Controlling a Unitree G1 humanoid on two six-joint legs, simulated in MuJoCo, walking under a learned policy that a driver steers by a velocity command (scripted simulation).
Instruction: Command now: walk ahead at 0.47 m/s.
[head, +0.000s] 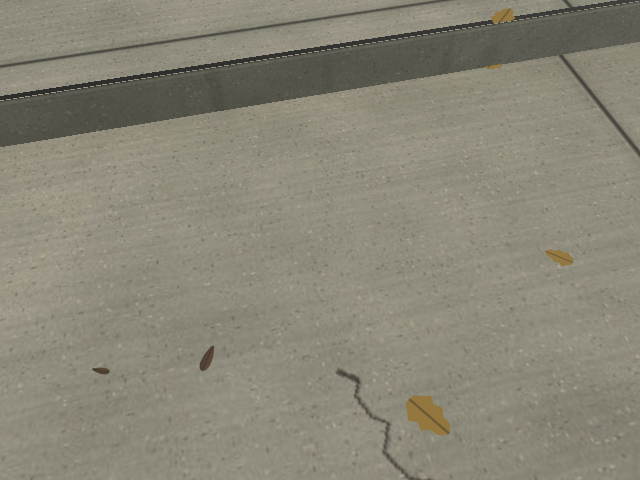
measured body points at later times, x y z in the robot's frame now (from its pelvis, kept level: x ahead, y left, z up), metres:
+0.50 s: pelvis +0.28 +0.02 +0.01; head +0.31 +0.03 +0.46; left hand +0.45 +0.24 -0.12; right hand +0.20 -0.20 -0.13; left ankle +0.18 +0.08 -0.73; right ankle +0.46 -0.11 -0.69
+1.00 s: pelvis +0.56 -0.01 +0.01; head +0.58 -0.02 +0.46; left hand +0.49 +0.22 -0.13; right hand +0.70 -0.24 -0.12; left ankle +0.70 +0.14 -0.67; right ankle +0.49 -0.07 -0.73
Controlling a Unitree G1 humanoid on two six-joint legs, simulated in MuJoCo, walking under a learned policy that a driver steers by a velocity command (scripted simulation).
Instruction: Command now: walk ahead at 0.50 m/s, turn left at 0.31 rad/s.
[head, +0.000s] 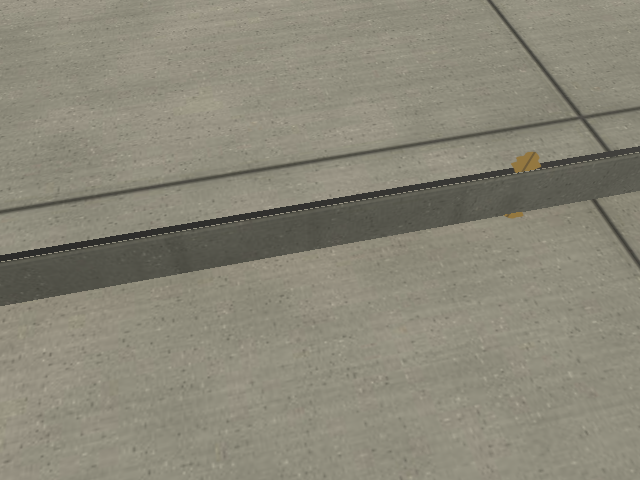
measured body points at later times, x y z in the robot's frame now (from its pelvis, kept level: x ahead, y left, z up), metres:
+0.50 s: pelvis +0.27 +0.07 +0.00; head +0.29 +0.09 +0.45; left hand +0.37 +0.34 -0.12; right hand +0.33 -0.20 -0.13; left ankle +0.22 +0.09 -0.74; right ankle +0.43 -0.09 -0.67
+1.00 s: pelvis +0.54 +0.10 +0.00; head +0.57 +0.11 +0.45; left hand +0.44 +0.37 -0.12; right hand +0.79 -0.07 -0.12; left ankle +0.49 +0.23 -0.66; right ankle +0.58 +0.02 -0.74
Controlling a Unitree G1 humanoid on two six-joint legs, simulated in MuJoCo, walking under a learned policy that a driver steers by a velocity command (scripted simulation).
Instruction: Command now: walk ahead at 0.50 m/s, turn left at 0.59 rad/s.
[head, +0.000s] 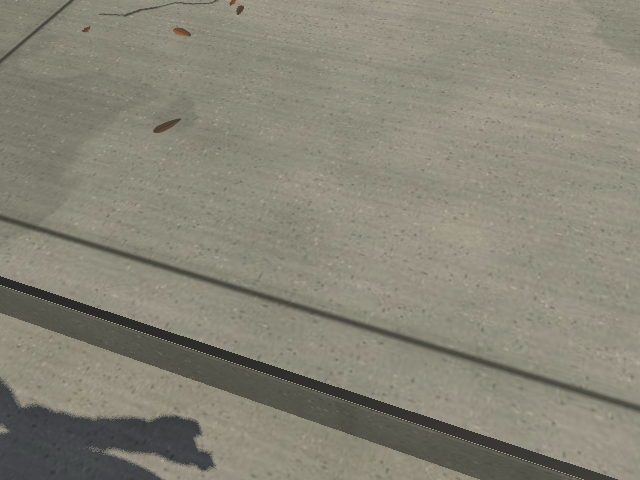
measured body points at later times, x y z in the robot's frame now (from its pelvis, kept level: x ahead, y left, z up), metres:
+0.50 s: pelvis +0.21 +0.07 +0.00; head +0.25 +0.10 +0.45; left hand +0.22 +0.32 -0.16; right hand +0.36 -0.15 -0.12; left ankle +0.24 +0.13 -0.75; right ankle +0.21 -0.10 -0.67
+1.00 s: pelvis +0.23 +0.03 -0.01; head +0.26 +0.00 +0.44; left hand +0.38 +0.29 -0.12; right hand +0.28 -0.25 -0.14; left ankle +0.23 +0.16 -0.67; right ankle +0.22 -0.04 -0.75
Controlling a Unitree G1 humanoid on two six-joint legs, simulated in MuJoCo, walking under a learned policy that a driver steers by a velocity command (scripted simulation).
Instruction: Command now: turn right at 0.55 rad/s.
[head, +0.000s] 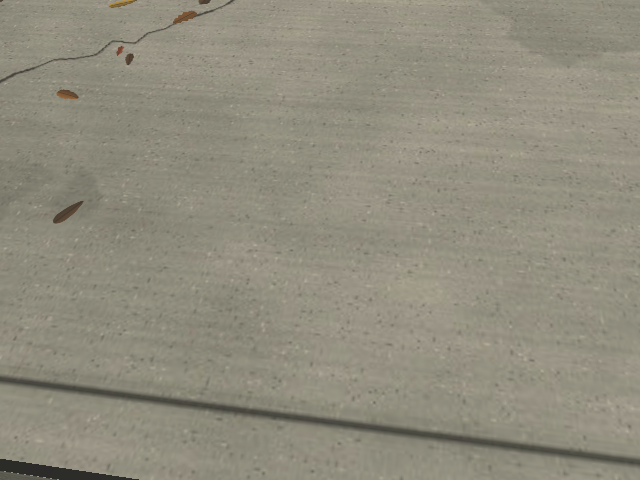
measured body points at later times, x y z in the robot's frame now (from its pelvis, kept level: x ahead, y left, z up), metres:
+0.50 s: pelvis -0.03 +0.04 +0.00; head +0.01 +0.07 +0.45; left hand +0.16 +0.29 -0.13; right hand +0.01 -0.25 -0.09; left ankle +0.00 +0.14 -0.74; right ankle -0.09 -0.06 -0.66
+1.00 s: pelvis -0.06 +0.02 +0.01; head -0.06 +0.01 +0.46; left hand +0.13 +0.22 -0.12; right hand -0.11 -0.23 -0.14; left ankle +0.00 +0.14 -0.74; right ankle -0.11 -0.05 -0.74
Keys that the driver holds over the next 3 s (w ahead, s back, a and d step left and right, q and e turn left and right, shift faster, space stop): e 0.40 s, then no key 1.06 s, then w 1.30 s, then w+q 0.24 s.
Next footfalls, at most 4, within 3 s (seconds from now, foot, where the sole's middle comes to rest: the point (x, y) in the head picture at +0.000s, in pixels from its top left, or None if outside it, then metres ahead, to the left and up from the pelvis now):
0.34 left None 0.04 0.12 -0.78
0.72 right None -0.07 -0.06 -0.78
2.30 right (516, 465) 0.43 -0.28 -0.62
2.94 left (492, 319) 0.72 -0.29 -0.62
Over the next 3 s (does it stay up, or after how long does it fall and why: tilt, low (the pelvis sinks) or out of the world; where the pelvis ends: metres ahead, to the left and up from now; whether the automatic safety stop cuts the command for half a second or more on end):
stays up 0.63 -0.30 0.14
